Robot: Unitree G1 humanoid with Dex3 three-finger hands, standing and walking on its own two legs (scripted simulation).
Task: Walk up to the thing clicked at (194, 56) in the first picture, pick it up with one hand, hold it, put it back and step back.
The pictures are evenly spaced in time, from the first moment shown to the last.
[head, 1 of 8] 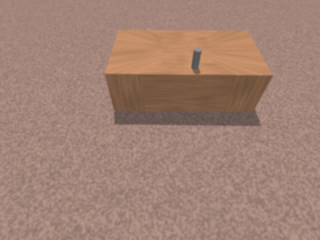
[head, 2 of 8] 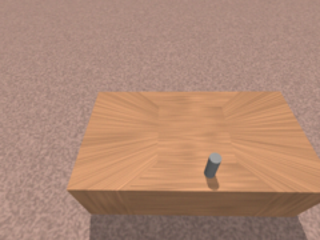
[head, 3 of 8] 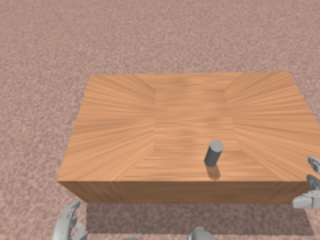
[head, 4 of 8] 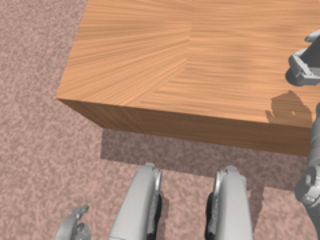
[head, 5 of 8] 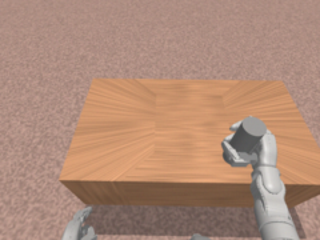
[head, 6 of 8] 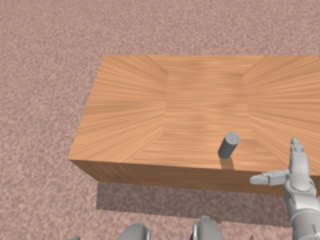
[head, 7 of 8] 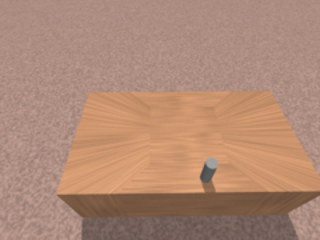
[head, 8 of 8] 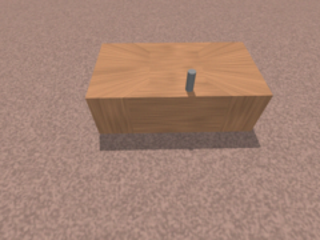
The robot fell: no
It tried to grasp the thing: yes
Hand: right
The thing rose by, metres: 0.35
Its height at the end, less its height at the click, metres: +0.00
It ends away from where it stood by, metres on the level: 0.02
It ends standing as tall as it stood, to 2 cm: yes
